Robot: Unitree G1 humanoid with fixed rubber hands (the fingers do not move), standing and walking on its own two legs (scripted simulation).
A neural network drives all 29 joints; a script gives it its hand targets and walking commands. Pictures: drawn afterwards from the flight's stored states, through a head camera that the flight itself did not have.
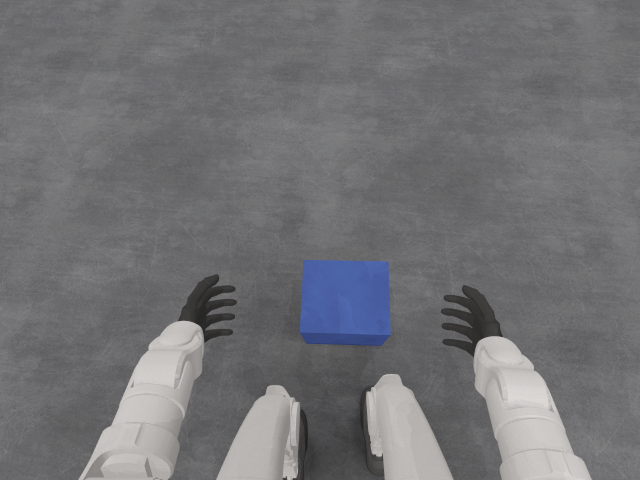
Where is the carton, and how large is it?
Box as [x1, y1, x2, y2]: [300, 260, 390, 345]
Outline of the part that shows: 303,260 300,333 306,343 381,345 390,334 387,261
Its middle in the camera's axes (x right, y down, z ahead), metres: +0.07 +0.16 +1.01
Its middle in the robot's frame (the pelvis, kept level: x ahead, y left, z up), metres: +0.44 -0.03 -0.58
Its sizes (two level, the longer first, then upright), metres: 0.206 0.175 0.208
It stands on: the floor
